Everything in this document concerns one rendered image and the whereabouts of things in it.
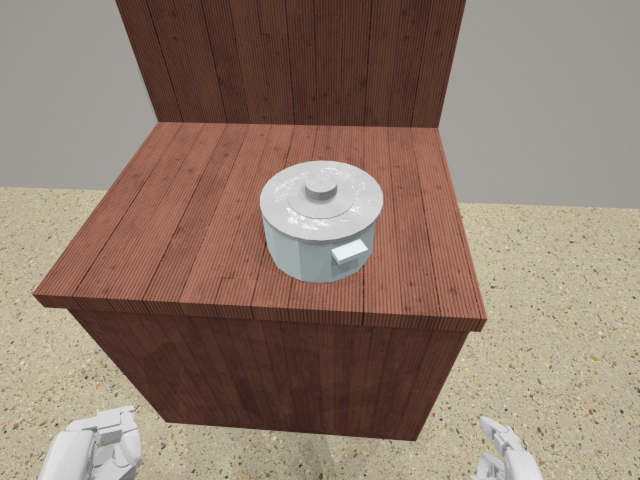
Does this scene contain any knob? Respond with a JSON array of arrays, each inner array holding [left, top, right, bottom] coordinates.
[[305, 172, 337, 201]]

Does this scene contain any right robot hand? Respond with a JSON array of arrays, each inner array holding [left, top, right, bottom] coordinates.
[[471, 416, 544, 480]]

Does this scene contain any left robot hand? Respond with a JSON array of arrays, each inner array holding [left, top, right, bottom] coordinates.
[[38, 405, 141, 480]]

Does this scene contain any pot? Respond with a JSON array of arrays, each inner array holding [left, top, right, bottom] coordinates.
[[261, 212, 375, 283]]

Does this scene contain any lid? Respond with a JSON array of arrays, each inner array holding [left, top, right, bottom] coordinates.
[[260, 161, 383, 244]]

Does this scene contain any table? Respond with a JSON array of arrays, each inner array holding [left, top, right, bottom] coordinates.
[[32, 0, 487, 441]]

